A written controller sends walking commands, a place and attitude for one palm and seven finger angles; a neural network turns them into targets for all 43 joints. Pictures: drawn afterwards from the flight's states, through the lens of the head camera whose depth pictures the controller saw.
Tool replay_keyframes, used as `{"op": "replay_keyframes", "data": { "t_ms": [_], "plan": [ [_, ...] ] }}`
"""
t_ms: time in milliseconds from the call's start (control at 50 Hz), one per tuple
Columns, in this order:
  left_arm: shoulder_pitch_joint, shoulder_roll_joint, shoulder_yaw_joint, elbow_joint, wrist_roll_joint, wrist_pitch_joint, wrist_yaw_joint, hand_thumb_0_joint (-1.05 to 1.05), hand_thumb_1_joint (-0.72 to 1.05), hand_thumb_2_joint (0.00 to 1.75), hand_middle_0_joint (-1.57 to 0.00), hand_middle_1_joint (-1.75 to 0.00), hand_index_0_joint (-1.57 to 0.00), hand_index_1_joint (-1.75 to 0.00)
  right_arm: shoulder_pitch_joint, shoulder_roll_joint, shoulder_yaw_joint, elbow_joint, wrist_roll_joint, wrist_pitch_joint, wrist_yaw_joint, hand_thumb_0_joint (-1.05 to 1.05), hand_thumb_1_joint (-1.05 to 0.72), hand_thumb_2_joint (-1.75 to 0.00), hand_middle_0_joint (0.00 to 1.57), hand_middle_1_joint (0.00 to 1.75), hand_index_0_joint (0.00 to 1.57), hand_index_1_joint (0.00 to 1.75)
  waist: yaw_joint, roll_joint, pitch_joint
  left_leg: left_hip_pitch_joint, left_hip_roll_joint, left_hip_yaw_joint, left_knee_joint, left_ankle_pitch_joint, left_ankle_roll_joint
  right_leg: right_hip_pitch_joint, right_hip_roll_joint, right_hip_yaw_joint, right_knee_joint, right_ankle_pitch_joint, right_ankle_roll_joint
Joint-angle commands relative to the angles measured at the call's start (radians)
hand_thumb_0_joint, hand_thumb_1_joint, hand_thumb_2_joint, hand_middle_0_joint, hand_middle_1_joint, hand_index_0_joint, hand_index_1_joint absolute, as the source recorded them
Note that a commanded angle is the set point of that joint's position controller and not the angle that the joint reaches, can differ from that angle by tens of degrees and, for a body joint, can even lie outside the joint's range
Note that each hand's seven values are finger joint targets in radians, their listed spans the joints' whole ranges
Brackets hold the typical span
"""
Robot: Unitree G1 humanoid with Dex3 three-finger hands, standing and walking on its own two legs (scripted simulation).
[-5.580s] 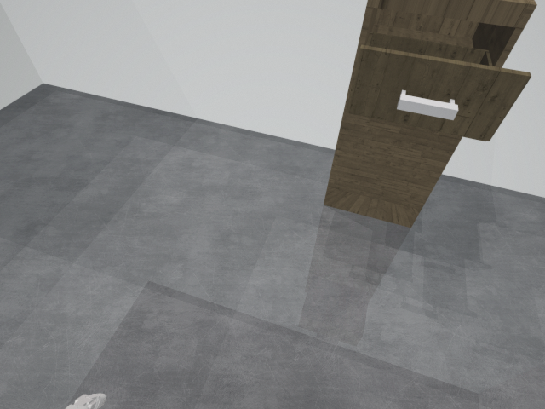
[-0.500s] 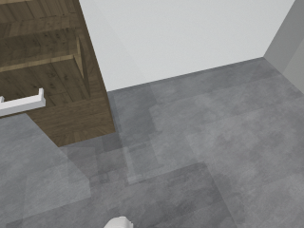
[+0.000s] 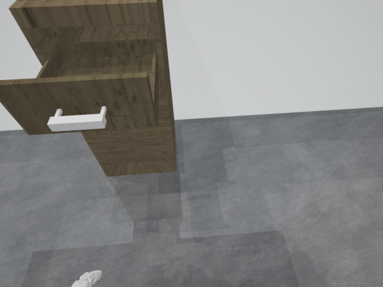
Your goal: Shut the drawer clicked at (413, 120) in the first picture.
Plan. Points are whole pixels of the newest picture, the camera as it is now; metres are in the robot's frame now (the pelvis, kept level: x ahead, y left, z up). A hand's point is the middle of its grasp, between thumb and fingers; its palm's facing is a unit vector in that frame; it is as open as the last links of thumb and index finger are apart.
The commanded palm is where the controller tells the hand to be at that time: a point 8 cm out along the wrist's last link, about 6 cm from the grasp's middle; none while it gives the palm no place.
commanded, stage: turn to face it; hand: left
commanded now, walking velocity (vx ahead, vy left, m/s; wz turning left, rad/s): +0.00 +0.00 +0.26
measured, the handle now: (79, 116) +0.50 +0.32 +0.04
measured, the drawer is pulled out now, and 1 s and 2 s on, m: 0.28 0.28 0.28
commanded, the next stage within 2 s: take the last steps up to it in 0.06 s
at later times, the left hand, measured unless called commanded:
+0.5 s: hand out of the picture -0.08 +0.22 -0.18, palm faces +0.25 -0.95 -0.20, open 7.4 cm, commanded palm none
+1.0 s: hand (105, 242) +0.25 +0.25 -0.17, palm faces +0.10 -0.98 -0.19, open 7.4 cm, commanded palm none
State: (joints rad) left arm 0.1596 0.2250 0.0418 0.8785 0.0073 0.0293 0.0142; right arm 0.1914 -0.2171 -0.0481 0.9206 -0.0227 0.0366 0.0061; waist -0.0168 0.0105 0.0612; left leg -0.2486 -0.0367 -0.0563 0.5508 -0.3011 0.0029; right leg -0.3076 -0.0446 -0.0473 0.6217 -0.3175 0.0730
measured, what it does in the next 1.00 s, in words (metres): walks ahead: right foot, then left foot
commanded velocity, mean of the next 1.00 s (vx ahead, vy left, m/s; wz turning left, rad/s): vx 0.22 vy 0.01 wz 0.06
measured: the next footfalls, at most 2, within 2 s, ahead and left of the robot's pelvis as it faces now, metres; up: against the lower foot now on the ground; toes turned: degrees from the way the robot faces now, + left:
right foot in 0.02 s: +0.05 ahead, -0.12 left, +0.00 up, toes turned -4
left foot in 0.46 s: +0.03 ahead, +0.14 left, +0.00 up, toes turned +16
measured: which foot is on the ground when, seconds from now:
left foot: down 0.00-0.02, up 0.04-0.44, down 0.46-1.00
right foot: up 0.00-0.00, down 0.02-0.48, up 0.50-0.98, down 1.00-1.00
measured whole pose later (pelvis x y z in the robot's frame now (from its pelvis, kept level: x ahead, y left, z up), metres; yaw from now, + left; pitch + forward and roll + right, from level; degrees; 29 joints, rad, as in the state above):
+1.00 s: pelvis +0.16 +0.06 -0.01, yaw +8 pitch -1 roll +0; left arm 0.12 0.16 0.04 1.01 0.02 -0.02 0.00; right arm 0.52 -0.08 -0.02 1.20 -0.02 -0.05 -0.03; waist -0.06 0.01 0.06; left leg 0.06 0.01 0.13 0.46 -0.48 0.02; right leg -0.40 -0.05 -0.14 0.60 -0.18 -0.04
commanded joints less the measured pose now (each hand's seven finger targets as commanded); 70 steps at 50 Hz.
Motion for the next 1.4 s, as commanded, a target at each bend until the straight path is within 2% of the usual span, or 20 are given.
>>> {"op": "replay_keyframes", "data": {
  "t_ms": [0,40,120,300,400,420,440,460,480,600,860,940,960,980,1000,1060,1120,1320,1360,1380],
  "plan": [
    [0.154,0.248,0.057,-0.029,0.023,-0.049,0.021,0.0,0.9,0.9,-0.2,-0.3,-0.2,-0.3,0.016,-0.076,-0.037,-0.093,0.017,-0.018,-0.003,0.0,-0.9,-0.9,0.2,0.3,0.2,0.3,0.049,-0.274,-0.143,-0.262,-0.02,0.028,0.343,-0.291,-0.032,0.319,-0.424,0.349,-0.28,0.596,-0.185],
    [0.102,0.198,0.052,-0.032,0.014,-0.044,0.025,0.0,0.9,0.9,-0.2,-0.3,-0.2,-0.3,-0.018,-0.107,-0.051,-0.066,0.008,0.009,-0.008,0.0,-0.9,-0.9,0.2,0.3,0.2,0.3,0.045,-0.241,-0.073,-0.241,0.027,-0.029,0.585,-0.266,-0.025,0.137,-0.374,0.315,-0.318,0.441,-0.247],
    [0.037,0.127,0.036,-0.036,0.016,-0.046,0.027,0.0,0.9,0.9,-0.2,-0.3,-0.2,-0.3,0.022,-0.081,-0.041,-0.006,0.004,0.015,0.006,0.0,-0.9,-0.9,0.2,0.3,0.2,0.3,0.011,-0.175,-0.035,-0.242,0.063,0.021,0.609,-0.113,-0.051,0.118,-0.271,0.089,-0.306,0.397,-0.2],
    [0.209,0.157,0.046,0.087,0.027,-0.065,0.01,0.0,0.9,0.9,-0.2,-0.3,-0.2,-0.3,-0.07,-0.05,-0.024,-0.009,0.001,-0.01,0.028,0.0,-0.9,-0.9,0.2,0.3,0.2,0.3,0.088,-0.187,-0.008,-0.213,0.092,0.119,0.251,-0.141,-0.031,0.194,-0.316,0.138,-0.434,-0.09,-0.214],
    [0.167,0.146,0.045,0.123,0.019,-0.057,0.002,0.0,0.9,0.9,-0.2,-0.3,-0.2,-0.3,0.094,-0.026,-0.014,0.048,0.001,-0.039,0.021,0.0,-0.9,-0.9,0.2,0.3,0.2,0.3,0.004,-0.127,-0.015,0.139,0.055,0.207,-0.088,-0.015,-0.007,-0.018,-0.233,0.028,-0.343,-0.221,-0.153],
    [0.159,0.114,0.036,0.121,0.014,-0.051,-0.003,0.0,0.9,0.9,-0.2,-0.3,-0.2,-0.3,0.171,-0.068,-0.02,0.074,0.002,-0.047,0.009,0.0,-0.9,-0.9,0.2,0.3,0.2,0.3,-0.03,-0.002,-0.026,0.276,0.09,0.15,-0.149,-0.066,0.004,-0.136,-0.186,-0.019,-0.232,-0.25,-0.118],
    [0.145,0.049,0.023,0.101,0.01,-0.046,-0.011,0.0,0.9,0.9,-0.2,-0.3,-0.2,-0.3,0.258,-0.141,-0.039,0.098,-0.007,-0.053,-0.002,0.0,-0.9,-0.9,0.2,0.3,0.2,0.3,-0.069,0.252,-0.01,0.321,0.286,-0.14,-0.281,-0.263,0.075,-0.288,-0.072,-0.123,0.018,-0.252,-0.066],
    [0.087,0.016,0.01,0.06,0.015,-0.049,-0.012,0.0,0.9,0.9,-0.2,-0.3,-0.2,-0.3,0.334,-0.2,-0.045,0.109,-0.009,-0.053,-0.013,0.0,-0.9,-0.9,0.2,0.3,0.2,0.3,-0.094,0.304,0.042,0.279,0.429,-0.349,-0.415,-0.342,0.158,-0.391,-0.007,-0.124,0.237,-0.265,-0.057],
    [0.049,0.023,0.012,0.059,0.024,-0.044,-0.008,0.0,0.9,0.9,-0.2,-0.3,-0.2,-0.3,0.303,-0.188,-0.041,0.116,-0.007,-0.055,-0.021,0.0,-0.9,-0.9,0.2,0.3,0.2,0.3,-0.085,0.29,0.068,0.207,0.442,-0.366,-0.447,-0.4,0.178,-0.407,-0.042,-0.034,0.375,-0.242,-0.074],
    [0.165,0.009,0.012,0.155,0.019,-0.044,-0.027,0.0,0.9,0.9,-0.2,-0.3,-0.2,-0.3,0.191,-0.058,0.003,0.113,0.012,-0.1,-0.035,0.0,-0.9,-0.9,0.2,0.3,0.2,0.3,0.02,0.074,0.053,0.168,0.292,-0.036,-0.407,0.13,0.15,-0.331,-0.08,-0.004,0.476,0.061,-0.052],
    [-0.083,-0.041,0.01,0.075,0.011,-0.047,-0.02,0.0,0.9,0.9,-0.2,-0.3,-0.2,-0.3,0.373,-0.012,0.007,0.241,-0.006,-0.107,-0.051,0.0,-0.9,-0.9,0.2,0.3,0.2,0.3,-0.03,0.106,0.121,0.269,0.316,0.053,-0.296,0.621,0.159,-0.302,-0.048,-0.061,0.129,0.071,-0.079],
    [0.134,-0.007,0.021,0.137,0.014,-0.069,-0.012,0.0,0.9,0.9,-0.2,-0.3,-0.2,-0.3,0.335,-0.041,-0.001,0.243,0.004,-0.1,-0.05,0.0,-0.9,-0.9,0.2,0.3,0.2,0.3,0.074,0.054,-0.017,0.21,0.263,0.105,-0.018,0.828,0.101,0.09,0.039,-0.121,-0.083,0.176,-0.114],
    [0.26,0.048,0.034,0.175,0.017,-0.084,-0.006,0.0,0.9,0.9,-0.2,-0.3,-0.2,-0.3,0.33,-0.031,-0.002,0.233,0.014,-0.105,-0.044,0.0,-0.9,-0.9,0.2,0.3,0.2,0.3,0.124,0.012,-0.107,0.071,0.224,0.123,0.169,0.701,0.066,0.331,-0.037,-0.028,-0.103,0.309,-0.147],
    [0.381,0.142,0.06,0.204,0.018,-0.096,0.005,0.0,0.9,0.9,-0.2,-0.3,-0.2,-0.3,0.366,0.014,-0.001,0.209,0.026,-0.112,-0.037,0.0,-0.9,-0.9,0.2,0.3,0.2,0.3,0.139,-0.178,-0.237,-0.164,0.085,0.195,0.461,0.196,0.016,0.568,-0.31,0.311,-0.139,0.594,-0.264],
    [0.406,0.177,0.061,0.217,0.0,-0.096,0.009,0.0,0.9,0.9,-0.2,-0.3,-0.2,-0.3,0.359,0.012,-0.001,0.19,0.029,-0.101,-0.043,0.0,-0.9,-0.9,0.2,0.3,0.2,0.3,0.123,-0.176,-0.278,-0.223,0.029,0.133,0.717,-0.294,0.006,0.553,-0.451,0.455,-0.23,0.794,-0.37],
    [0.154,0.056,0.027,0.151,0.004,-0.085,0.027,0.0,0.9,0.9,-0.2,-0.3,-0.2,-0.3,0.227,0.056,0.004,0.164,0.014,-0.069,-0.04,0.0,-0.9,-0.9,0.2,0.3,0.2,0.3,0.051,-0.007,-0.054,-0.224,0.14,0.027,0.688,-0.173,-0.005,0.152,-0.349,0.228,-0.281,0.712,-0.307],
    [0.037,0.031,0.01,0.124,0.017,-0.07,0.039,0.0,0.9,0.9,-0.2,-0.3,-0.2,-0.3,0.295,0.102,0.012,0.187,0.018,-0.016,-0.039,0.0,-0.9,-0.9,0.2,0.3,0.2,0.3,-0.029,-0.074,-0.035,-0.059,0.133,0.067,0.441,-0.137,-0.034,-0.061,-0.263,0.028,-0.287,0.721,-0.24],
    [0.032,0.117,0.049,0.058,0.024,-0.017,0.032,0.0,0.9,0.9,-0.2,-0.3,-0.2,-0.3,0.121,0.016,-0.023,0.062,0.015,-0.004,-0.025,0.0,-0.9,-0.9,0.2,0.3,0.2,0.3,-0.003,-0.186,-0.059,-0.029,0.077,0.102,0.173,-0.027,-0.047,-0.004,-0.237,0.078,-0.2,0.496,-0.236],
    [0.053,0.093,0.045,0.06,0.013,-0.007,0.029,0.0,0.9,0.9,-0.2,-0.3,-0.2,-0.3,0.147,-0.007,-0.022,0.068,0.012,-0.021,-0.023,0.0,-0.9,-0.9,0.2,0.3,0.2,0.3,-0.019,-0.1,-0.081,0.113,0.102,0.09,-0.081,0.175,-0.033,-0.048,-0.179,0.052,-0.086,0.317,-0.164],
    [0.113,0.037,0.034,0.055,0.007,0.001,0.025,0.0,0.9,0.9,-0.2,-0.3,-0.2,-0.3,0.127,-0.081,-0.033,0.047,0.003,-0.034,-0.025,0.0,-0.9,-0.9,0.2,0.3,0.2,0.3,0.001,0.155,-0.091,0.141,0.278,-0.12,-0.182,0.361,0.029,-0.137,-0.057,-0.013,0.043,0.023,-0.093]
  ]
}}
